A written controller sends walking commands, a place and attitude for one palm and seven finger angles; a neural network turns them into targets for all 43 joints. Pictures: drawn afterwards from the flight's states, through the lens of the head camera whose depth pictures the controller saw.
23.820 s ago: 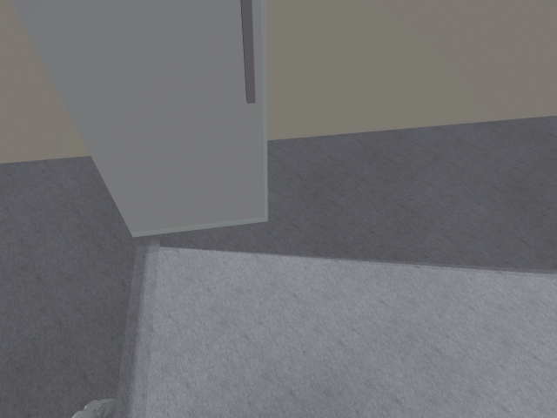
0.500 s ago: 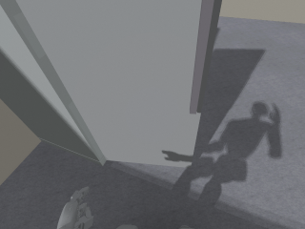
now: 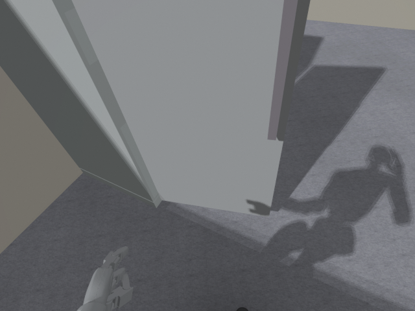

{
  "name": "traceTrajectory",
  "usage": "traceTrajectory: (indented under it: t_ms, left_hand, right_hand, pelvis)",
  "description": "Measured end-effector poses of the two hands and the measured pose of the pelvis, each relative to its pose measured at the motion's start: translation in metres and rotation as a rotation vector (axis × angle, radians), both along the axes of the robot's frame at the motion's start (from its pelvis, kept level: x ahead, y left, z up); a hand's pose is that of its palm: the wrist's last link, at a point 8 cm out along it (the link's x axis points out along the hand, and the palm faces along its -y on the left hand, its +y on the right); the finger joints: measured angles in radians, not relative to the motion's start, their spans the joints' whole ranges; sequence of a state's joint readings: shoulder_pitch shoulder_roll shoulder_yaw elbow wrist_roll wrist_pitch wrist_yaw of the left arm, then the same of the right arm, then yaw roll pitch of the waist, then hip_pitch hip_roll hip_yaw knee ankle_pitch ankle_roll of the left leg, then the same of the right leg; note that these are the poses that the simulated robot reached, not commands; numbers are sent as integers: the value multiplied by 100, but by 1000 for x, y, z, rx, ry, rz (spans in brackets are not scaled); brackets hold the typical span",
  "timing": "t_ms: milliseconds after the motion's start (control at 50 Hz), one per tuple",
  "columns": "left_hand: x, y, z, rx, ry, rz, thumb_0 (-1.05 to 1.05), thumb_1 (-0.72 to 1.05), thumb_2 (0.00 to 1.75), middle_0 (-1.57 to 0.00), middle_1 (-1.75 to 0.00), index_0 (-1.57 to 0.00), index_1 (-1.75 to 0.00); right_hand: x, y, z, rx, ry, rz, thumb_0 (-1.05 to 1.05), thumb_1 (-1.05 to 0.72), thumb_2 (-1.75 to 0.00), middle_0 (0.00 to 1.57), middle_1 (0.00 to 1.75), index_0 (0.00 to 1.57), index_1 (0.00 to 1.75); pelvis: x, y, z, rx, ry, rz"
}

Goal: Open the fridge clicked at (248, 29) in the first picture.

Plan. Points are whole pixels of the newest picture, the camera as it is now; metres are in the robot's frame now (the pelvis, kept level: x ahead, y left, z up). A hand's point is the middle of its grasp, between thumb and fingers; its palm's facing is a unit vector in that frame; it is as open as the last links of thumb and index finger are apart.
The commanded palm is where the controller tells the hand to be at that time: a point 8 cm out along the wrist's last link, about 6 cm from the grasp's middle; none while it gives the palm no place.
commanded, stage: stop stepping back and stand still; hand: right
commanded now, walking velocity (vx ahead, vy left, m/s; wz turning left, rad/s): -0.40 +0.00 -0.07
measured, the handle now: (281, 62) +0.63 -0.15 +0.16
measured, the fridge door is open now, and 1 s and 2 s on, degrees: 75 75 75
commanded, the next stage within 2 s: let the arm hang, fingers relaxed in 1.32 s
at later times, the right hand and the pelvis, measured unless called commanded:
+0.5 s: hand out of the picture +0.11 -0.30 +0.17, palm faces +0.44 +0.79 -0.44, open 7.5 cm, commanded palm +0.06 -0.33 +0.17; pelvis -0.08 -0.03 +0.00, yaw -1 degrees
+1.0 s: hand out of the picture +0.12 -0.32 +0.16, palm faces +0.46 +0.74 -0.49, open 7.4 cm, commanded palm +0.06 -0.35 +0.17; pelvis -0.06 -0.04 -0.01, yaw -3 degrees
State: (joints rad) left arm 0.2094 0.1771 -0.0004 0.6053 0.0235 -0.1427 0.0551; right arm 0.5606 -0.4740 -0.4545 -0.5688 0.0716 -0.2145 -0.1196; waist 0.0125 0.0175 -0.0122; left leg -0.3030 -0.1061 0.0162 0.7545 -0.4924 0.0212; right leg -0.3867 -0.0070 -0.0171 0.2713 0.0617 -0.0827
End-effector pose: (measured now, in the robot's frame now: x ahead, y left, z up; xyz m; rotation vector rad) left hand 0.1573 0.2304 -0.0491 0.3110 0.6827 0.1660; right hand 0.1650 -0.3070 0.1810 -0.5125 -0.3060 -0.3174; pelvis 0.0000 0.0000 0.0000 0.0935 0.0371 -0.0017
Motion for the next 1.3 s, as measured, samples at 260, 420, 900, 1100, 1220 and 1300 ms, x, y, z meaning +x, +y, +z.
traceTrajectory:
  t_ms: [260, 420, 900, 1100, 1220, 1300]
  left_hand:
    - [-67, -3, -25, 10, 51, 17, 1, 90, 90, -21, -30, -20, -30]
    - [-94, -33, -17, -41, -4, 28, 1, 90, 90, -21, -30, -20, -30]
    - [-80, -53, -35, -79, 17, -28, 1, 91, 90, -20, -30, -20, -30]
    - [-56, -55, -43, -103, 64, -37, 1, 90, 90, -21, -30, -20, -30]
    - [-40, -53, -32, -72, 28, -37, 1, 90, 90, -21, -30, -20, -30]
    - [-31, -55, -23, -71, -10, -42, 1, 90, 90, -21, -30, -20, -30]
  right_hand:
    - [-74, -24, -19, 85, -47, -140, 1, -88, -90, 21, 30, 22, 30]
    - [-78, -33, -13, 86, -39, -112, 2, -89, -90, 21, 30, 21, 30]
    - [-87, -48, -5, -18, -15, -142, 2, -88, -90, 21, 30, 21, 30]
    - [-80, -52, -22, 21, 106, -189, 2, -88, -90, 21, 30, 21, 30]
    - [-72, -53, -22, 40, 98, -184, 2, -88, -90, 21, 30, 21, 30]
    - [-71, -52, -14, 18, 73, -160, 2, -88, -90, 21, 30, 21, 30]
  pelvis:
    - [-46, -14, -13, -47, -46, -5]
    - [-69, -29, -5, -66, -64, -24]
    - [-71, -43, -13, -94, -52, -52]
    - [-51, -45, -10, -78, -27, -53]
    - [-49, -48, -7, -85, -29, -54]
    - [-50, -49, -6, -81, -23, -51]
